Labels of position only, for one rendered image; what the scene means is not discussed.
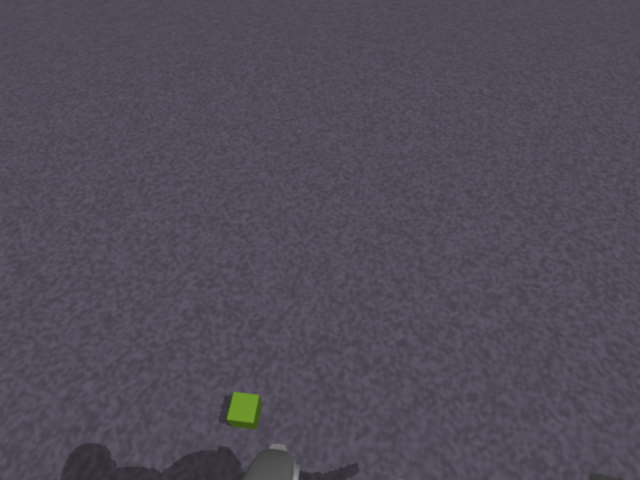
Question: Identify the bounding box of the cube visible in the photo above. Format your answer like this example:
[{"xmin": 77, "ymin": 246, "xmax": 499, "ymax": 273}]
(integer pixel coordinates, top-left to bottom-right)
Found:
[{"xmin": 227, "ymin": 392, "xmax": 263, "ymax": 430}]

